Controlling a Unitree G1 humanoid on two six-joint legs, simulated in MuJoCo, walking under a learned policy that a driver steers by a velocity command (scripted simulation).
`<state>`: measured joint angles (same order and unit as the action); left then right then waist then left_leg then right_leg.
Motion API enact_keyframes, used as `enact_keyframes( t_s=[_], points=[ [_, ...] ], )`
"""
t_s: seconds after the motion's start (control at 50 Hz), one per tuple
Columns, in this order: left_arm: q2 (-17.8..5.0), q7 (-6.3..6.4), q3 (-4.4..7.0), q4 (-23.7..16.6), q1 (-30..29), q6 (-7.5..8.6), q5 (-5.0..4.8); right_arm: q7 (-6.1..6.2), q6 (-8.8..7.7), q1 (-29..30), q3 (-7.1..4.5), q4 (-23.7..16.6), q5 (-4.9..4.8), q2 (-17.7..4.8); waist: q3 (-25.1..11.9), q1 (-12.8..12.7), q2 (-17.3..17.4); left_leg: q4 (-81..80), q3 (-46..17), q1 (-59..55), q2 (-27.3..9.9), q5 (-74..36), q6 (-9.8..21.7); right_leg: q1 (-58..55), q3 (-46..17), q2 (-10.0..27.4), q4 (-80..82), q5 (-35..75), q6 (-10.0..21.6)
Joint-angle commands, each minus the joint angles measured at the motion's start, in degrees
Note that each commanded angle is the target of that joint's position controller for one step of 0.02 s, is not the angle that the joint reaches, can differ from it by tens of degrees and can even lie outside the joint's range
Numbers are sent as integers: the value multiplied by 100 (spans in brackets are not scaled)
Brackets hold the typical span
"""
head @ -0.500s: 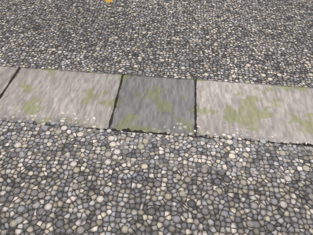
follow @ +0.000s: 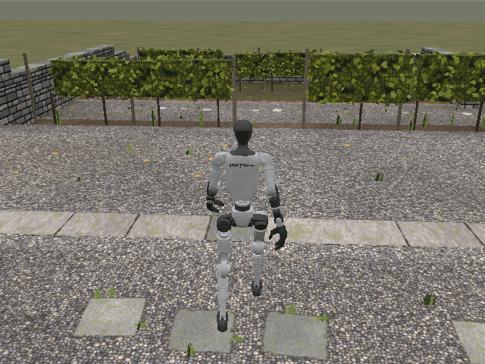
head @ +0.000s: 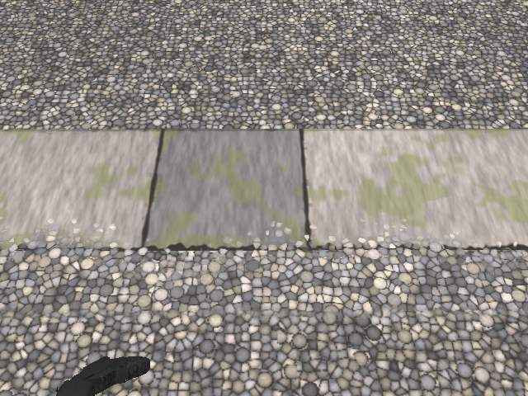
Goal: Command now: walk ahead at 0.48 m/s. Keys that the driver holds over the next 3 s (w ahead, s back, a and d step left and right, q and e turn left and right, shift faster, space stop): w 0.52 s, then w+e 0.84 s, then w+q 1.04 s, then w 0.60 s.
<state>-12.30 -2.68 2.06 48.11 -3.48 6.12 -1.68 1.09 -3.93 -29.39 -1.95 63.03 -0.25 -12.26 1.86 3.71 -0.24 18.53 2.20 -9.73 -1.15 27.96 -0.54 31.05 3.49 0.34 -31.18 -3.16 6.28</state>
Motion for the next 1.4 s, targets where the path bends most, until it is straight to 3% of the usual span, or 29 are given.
enact_keyframes(
  t_s=[0.02,0.04,0.06,0.08,0.1,0.14,0.28,0.46,0.52,0.56,0.58,0.6,0.62,0.64,0.66,0.7,0.78,1.0,1.06,1.1,1.12,1.14,1.16,1.18,1.2,1.22,1.26,1.3,1.4],
  points=[
    [-1849,92,590,552,3118,-44,150,-102,-110,-470,118,-471,40,19,-2326,-1155,-992,5156,-76,4012,203,-2235,120,-5712,-3419,1962,340,-1626,1474],
    [-1417,78,441,589,3030,-49,160,-151,-311,-329,100,-369,-92,-97,-2633,-1185,-1191,6142,-1071,4689,463,225,245,-5684,-5043,2256,1519,-2166,1523],
    [-1094,71,336,524,2378,-11,95,-161,-414,377,-45,-643,-261,-610,-1498,-1025,-1009,6440,-991,5268,83,-32,383,-4798,-4147,2027,1629,-2131,1111],
    [-839,61,247,369,1741,17,86,-115,-449,838,-70,-797,-275,-750,-912,-827,-468,6207,-809,5132,-267,-627,456,-3719,-3216,1849,1743,-1534,899],
    [-602,12,164,333,1353,46,143,-39,-405,1102,-141,-827,-181,-790,-504,-605,-8,5839,-686,4773,-506,-1049,491,-2744,-2470,1554,1914,-850,684],
    [-457,-37,124,415,1204,95,217,8,-219,685,-152,-766,-105,-481,-393,-226,-357,5351,-737,4076,-778,-1366,485,-1867,-1771,1249,2196,-516,656],
    [-849,223,173,716,2060,53,188,9,-112,1974,-226,-1257,4,-516,111,-387,-180,3330,-545,5159,-883,-2840,169,-2030,-1098,1134,2601,106,702],
    [-989,316,228,994,2934,-131,73,-275,-235,3516,-101,-1789,-106,-446,401,-830,-240,1236,-256,5088,-436,-3085,268,-3374,-769,1378,2173,402,478],
    [-1127,336,292,960,2747,-210,67,-337,-287,3106,-187,-1774,-115,-704,96,-478,-447,1005,-75,4229,-169,-2433,505,-3663,-740,1483,1526,1825,319],
    [-932,318,204,844,2571,-247,113,-268,-312,1372,-451,-1300,-75,-1219,-982,358,-365,1045,-113,1621,-114,-2532,846,-2798,-453,963,-518,2734,43],
    [-413,276,42,693,3009,-179,170,-213,-304,410,-600,-1139,75,-1822,-2020,375,650,1079,-2185,-852,-1674,-2207,1536,-648,-127,249,-2824,644,-321],
    [-123,249,-57,782,3259,-43,60,-226,-268,224,-533,-1064,37,-1632,-2743,309,1599,119,-4327,-1651,-2454,-1445,1997,613,-744,-401,-4204,-2867,-431],
    [-813,248,134,708,2774,47,-115,-219,-278,563,-396,-1112,5,-1202,-2015,352,1092,-44,-3768,-1041,-2237,-1167,1658,1136,-1240,-52,-4722,-2737,-313],
    [-957,270,177,543,2305,71,-174,-195,-282,1074,-322,-1225,7,-970,-1296,208,825,-145,-2815,-162,-2067,-1441,1393,1263,-1043,273,-4660,-2232,-247],
    [-883,315,196,515,2087,38,-118,-214,-306,1519,-257,-1263,34,-779,-831,9,408,-405,-2150,745,-1837,-1797,1252,1004,-956,520,-4300,-1743,-263],
    [-652,341,258,583,2286,-150,-48,-240,-348,1870,-196,-1219,106,-521,-429,-343,584,-811,-1251,1713,-1466,-2069,1046,365,-993,786,-3799,-1249,-261],
    [-441,346,296,458,2127,-366,-31,-158,-385,1728,-273,-1046,146,-718,-66,-480,411,-1133,-331,2021,-1371,-2845,1101,680,-1041,802,-3375,-584,-331],
    [-265,-15,191,-448,228,-310,50,70,-125,923,-382,-833,16,-1053,465,36,181,-852,870,505,-1599,-3727,896,1364,-210,568,-795,351,-237],
    [-450,-107,268,-646,330,-329,25,93,-15,1107,-447,-927,-47,-1261,201,-231,439,-68,1128,263,-1650,-5881,742,621,259,179,-647,-452,19],
    [-834,-102,468,-521,1285,-348,-13,117,65,1304,-486,-1018,-77,-1432,-412,-832,633,1409,1239,418,-1549,-7343,592,-779,511,-292,-552,-832,301],
    [-1206,-23,673,-289,2221,-355,-16,114,68,1410,-464,-1078,-97,-1417,-902,-1327,464,2757,1322,1100,-1290,-6728,369,-2275,333,-459,-50,-426,536],
    [-1782,115,817,-147,2775,-405,4,86,-9,1274,-333,-1249,103,-982,-1342,-1252,-688,4685,1258,2840,-843,-2989,117,-3911,-1534,720,-22,-163,904],
    [-2039,83,799,-338,2573,-318,52,-20,-255,912,-143,-1557,39,-414,-2170,-686,-1478,6399,40,4901,398,657,-107,-5419,-5019,1924,1053,-1216,2110],
    [-1519,54,646,-330,2730,-270,99,-104,-484,1734,-250,-1693,-197,-933,-2022,-1095,-624,6561,-797,5565,113,365,76,-5384,-4838,1845,1522,-1219,1746],
    [-1245,63,575,-326,2482,-211,93,-131,-570,2031,-260,-1811,-297,-974,-1301,-985,-468,6213,-729,5810,-132,-163,230,-4738,-3918,1660,1485,-823,1494],
    [-1050,57,511,-434,2003,-172,58,-82,-576,2013,-266,-1718,-185,-943,-850,-667,114,5689,-719,5461,-410,-594,237,-3784,-3188,1380,1489,-235,1277],
    [-796,99,413,-608,1520,-153,113,-49,-421,1830,-366,-1672,-16,-1042,-599,-299,39,5004,-732,4642,-668,-946,122,-2605,-2488,1046,1670,507,1115],
    [-935,167,435,-618,1590,-135,85,-37,-287,1841,-365,-1753,54,-907,-489,-205,8,4484,-623,4467,-662,-1110,-61,-2150,-2222,920,1813,916,1131],
    [-1044,336,443,-538,2023,-170,72,-60,-239,2698,-246,-2012,89,-634,-266,-514,-320,2377,-388,4474,-396,-2853,-260,-1917,-1453,514,1861,1027,794]
  ],
)
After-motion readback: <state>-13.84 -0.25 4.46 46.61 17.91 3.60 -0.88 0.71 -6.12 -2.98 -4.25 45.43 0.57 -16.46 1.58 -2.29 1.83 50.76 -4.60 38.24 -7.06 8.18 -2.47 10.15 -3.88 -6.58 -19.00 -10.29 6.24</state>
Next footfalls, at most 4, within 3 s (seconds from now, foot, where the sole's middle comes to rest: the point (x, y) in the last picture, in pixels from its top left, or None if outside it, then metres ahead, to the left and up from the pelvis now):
0.56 left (208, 377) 0.51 0.14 -0.75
1.12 right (308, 275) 0.77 -0.14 -0.75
1.66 left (279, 175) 1.14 -0.09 -0.75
2.16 right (348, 126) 1.35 -0.35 -0.75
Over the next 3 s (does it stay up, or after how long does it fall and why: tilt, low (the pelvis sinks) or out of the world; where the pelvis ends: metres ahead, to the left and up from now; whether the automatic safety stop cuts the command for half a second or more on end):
stays up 1.64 -0.16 0.03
